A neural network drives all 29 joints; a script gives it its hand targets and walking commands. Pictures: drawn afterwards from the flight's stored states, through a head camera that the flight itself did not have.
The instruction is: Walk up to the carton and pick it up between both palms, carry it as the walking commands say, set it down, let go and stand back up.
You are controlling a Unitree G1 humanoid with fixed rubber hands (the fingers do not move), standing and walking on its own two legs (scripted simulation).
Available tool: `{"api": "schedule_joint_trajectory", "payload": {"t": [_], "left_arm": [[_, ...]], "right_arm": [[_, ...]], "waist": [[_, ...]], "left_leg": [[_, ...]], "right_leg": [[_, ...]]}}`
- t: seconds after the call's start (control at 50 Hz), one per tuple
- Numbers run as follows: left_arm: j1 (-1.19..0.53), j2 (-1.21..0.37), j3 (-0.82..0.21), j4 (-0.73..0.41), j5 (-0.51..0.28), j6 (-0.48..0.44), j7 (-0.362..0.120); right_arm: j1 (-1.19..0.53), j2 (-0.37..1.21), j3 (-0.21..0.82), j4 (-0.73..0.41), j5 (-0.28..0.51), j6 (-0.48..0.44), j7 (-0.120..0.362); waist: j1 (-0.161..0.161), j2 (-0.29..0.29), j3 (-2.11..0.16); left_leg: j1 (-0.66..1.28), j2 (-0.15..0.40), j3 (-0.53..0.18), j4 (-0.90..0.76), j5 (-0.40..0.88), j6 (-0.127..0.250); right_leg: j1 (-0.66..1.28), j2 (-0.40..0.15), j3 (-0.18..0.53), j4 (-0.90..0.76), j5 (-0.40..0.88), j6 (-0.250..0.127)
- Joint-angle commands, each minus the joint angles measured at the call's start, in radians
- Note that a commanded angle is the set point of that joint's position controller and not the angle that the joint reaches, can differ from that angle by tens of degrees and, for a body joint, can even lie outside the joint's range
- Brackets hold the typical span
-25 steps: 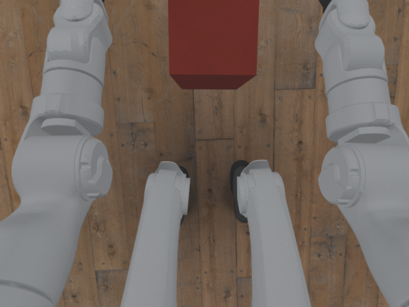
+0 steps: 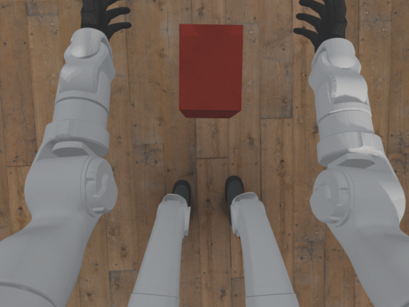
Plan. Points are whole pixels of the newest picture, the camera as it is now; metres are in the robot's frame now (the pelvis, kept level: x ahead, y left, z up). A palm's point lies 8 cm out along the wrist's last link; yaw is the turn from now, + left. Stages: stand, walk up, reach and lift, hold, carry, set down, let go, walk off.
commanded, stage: set down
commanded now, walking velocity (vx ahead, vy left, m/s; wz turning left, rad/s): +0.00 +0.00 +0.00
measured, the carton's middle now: (209, 80) +0.55 +0.00 -0.51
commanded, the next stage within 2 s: let go in 0.10 s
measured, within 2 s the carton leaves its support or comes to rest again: neither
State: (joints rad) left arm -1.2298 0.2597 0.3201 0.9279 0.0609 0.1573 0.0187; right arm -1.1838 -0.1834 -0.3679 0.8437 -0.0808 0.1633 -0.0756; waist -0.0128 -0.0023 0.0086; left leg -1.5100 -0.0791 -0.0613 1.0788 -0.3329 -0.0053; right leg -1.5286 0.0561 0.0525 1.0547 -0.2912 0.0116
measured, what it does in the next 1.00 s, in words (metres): rises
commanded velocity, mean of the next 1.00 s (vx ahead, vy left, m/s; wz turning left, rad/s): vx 0.00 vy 0.00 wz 0.00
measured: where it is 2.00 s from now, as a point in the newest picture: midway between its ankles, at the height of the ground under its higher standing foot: (207, 212)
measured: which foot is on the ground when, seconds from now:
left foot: down 0.00-1.00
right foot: down 0.00-1.00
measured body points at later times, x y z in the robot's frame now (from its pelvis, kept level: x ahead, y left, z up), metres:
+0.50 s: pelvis +0.04 +0.00 +0.07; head +0.30 +0.00 +0.44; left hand +0.44 +0.21 -0.06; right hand +0.43 -0.20 -0.06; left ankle +0.06 +0.11 -0.62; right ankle +0.08 -0.11 -0.62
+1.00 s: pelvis +0.08 +0.00 +0.12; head +0.13 +0.00 +0.57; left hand +0.26 +0.23 +0.04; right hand +0.26 -0.24 +0.04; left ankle +0.06 +0.11 -0.62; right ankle +0.08 -0.11 -0.62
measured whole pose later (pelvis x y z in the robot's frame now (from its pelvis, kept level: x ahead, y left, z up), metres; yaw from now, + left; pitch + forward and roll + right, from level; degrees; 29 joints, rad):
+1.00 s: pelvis +0.08 +0.00 +0.12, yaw +0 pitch +3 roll +0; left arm 0.20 0.20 0.05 0.46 0.00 0.03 -0.06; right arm 0.21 -0.21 -0.05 0.44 -0.01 0.04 0.06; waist 0.00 0.00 0.06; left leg -0.23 -0.04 -0.07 0.44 -0.26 0.02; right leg -0.26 0.04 0.07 0.44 -0.23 -0.01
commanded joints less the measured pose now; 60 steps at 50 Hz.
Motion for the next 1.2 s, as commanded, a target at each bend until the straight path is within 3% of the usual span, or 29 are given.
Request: {"api": "schedule_joint_trajectory", "payload": {"t": [0.0,0.14,0.24,0.32,0.44,0.62,0.68,0.94,1.06,1.18], "left_arm": [[-0.231,0.060,0.020,-0.068,0.032,-0.032,-0.012],[-0.146,0.031,0.087,-0.088,0.116,-0.050,-0.011],[0.065,0.011,0.050,-0.245,0.137,-0.044,0.024],[0.275,0.016,-0.018,-0.424,0.095,-0.049,0.016],[0.578,-0.022,-0.088,-0.449,0.034,-0.075,-0.027],[0.910,-0.015,-0.155,-0.402,-0.017,-0.148,-0.058],[1.022,-0.009,-0.179,-0.422,-0.028,-0.159,-0.064],[1.410,0.023,-0.248,-0.567,-0.060,-0.147,-0.074],[1.400,0.038,-0.270,-0.589,-0.071,-0.098,-0.089],[1.406,0.042,-0.264,-0.582,-0.059,-0.052,-0.089]], "right_arm": [[-0.216,-0.061,-0.029,-0.070,-0.036,-0.034,0.015],[-0.153,-0.031,-0.044,-0.077,-0.092,-0.055,0.021],[0.035,-0.038,-0.012,-0.212,-0.131,-0.051,0.029],[0.274,-0.026,0.067,-0.348,-0.111,-0.044,0.041],[0.531,-0.017,0.151,-0.398,-0.016,-0.073,0.079],[0.908,-0.027,0.219,-0.359,0.042,-0.141,0.096],[1.011,-0.032,0.243,-0.377,0.046,-0.152,0.102],[1.362,-0.101,0.305,-0.505,0.070,-0.144,0.132],[1.356,-0.106,0.309,-0.514,0.074,-0.088,0.148],[1.359,-0.113,0.302,-0.510,0.064,-0.048,0.147]], "waist": [[-0.005,0.016,-0.883],[0.005,0.020,-0.947],[0.005,0.030,-1.208],[0.004,0.028,-1.227],[0.013,0.006,-0.963],[0.014,0.007,-0.523],[0.012,0.005,-0.421],[0.012,0.012,-0.113],[0.007,0.005,0.006],[0.003,-0.001,0.054]], "left_leg": [[0.481,-0.003,0.050,-0.139,0.308,-0.039],[0.578,-0.003,0.042,-0.178,0.401,-0.047],[0.790,0.000,0.047,-0.188,0.638,-0.044],[0.876,0.009,0.033,-0.224,0.761,-0.044],[0.861,0.023,0.020,-0.329,0.644,-0.031],[0.981,0.042,0.026,-0.494,0.315,-0.012],[1.045,0.046,0.032,-0.539,0.244,-0.011],[1.305,0.058,0.021,-0.713,0.284,0.010],[1.349,0.056,0.038,-0.729,0.172,0.002],[1.380,0.050,0.041,-0.727,0.192,0.009]], "right_leg": [[0.566,0.011,-0.062,-0.105,0.286,0.042],[0.649,0.012,-0.054,-0.163,0.375,0.044],[0.847,0.026,-0.051,-0.162,0.606,0.035],[0.979,0.024,-0.029,-0.191,0.740,0.023],[1.038,0.008,-0.013,-0.278,0.657,0.011],[1.096,-0.023,-0.011,-0.461,0.311,0.003],[1.154,-0.027,-0.014,-0.501,0.247,-0.002],[1.427,-0.028,-0.023,-0.660,0.268,-0.005],[1.439,-0.034,-0.024,-0.684,0.157,-0.004],[1.474,-0.028,-0.028,-0.676,0.184,0.003]]}}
